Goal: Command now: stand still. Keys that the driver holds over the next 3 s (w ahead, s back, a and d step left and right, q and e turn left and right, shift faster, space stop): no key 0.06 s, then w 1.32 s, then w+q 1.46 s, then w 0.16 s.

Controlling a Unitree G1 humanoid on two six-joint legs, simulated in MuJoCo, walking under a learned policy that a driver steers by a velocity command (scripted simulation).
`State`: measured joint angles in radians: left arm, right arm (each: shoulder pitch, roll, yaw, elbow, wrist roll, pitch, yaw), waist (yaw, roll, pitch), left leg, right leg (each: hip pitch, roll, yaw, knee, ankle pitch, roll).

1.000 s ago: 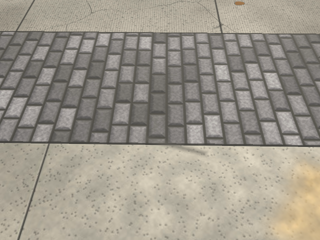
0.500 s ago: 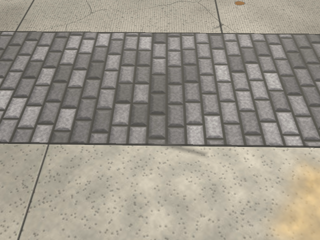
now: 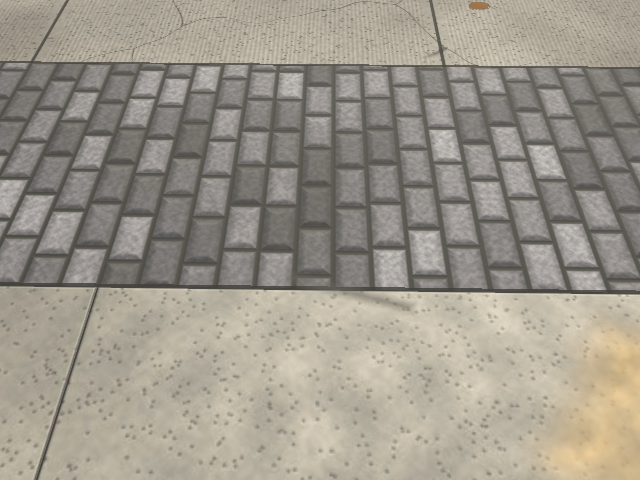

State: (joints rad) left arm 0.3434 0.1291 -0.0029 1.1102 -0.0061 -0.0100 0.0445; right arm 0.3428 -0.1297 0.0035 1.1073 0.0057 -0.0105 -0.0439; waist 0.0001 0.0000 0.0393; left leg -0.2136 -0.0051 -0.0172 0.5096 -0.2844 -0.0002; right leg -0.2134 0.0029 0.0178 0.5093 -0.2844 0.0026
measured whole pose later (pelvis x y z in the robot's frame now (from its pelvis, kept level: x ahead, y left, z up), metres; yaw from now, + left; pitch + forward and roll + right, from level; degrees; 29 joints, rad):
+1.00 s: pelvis +0.37 +0.00 +0.00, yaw -1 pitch +1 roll +1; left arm 0.29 0.24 0.03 0.93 -0.03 -0.11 0.00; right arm 0.22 -0.24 -0.04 0.93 0.00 -0.11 0.04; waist -0.01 -0.03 0.03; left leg -0.28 -0.08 0.08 0.38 -0.12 0.09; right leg -0.48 -0.06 0.06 1.25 -0.30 -0.07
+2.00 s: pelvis +0.92 -0.02 -0.02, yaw +16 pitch +2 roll -1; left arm 0.33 0.25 0.06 0.96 0.00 -0.06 0.03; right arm 0.07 -0.24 -0.08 0.75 0.02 -0.05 0.05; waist 0.02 0.01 0.05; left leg -0.52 -0.03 0.08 0.65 -0.17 0.13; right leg -0.04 -0.09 -0.21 0.82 -0.48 0.02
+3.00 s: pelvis +1.37 +0.23 -0.02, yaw +51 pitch +2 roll -1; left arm 0.36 0.30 0.08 0.89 -0.03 -0.06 0.00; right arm 0.05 -0.25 -0.06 0.59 0.02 -0.04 0.05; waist 0.07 0.02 0.03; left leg -0.50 0.01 0.03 0.57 -0.12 0.11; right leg 0.06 -0.08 -0.24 0.43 -0.46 0.05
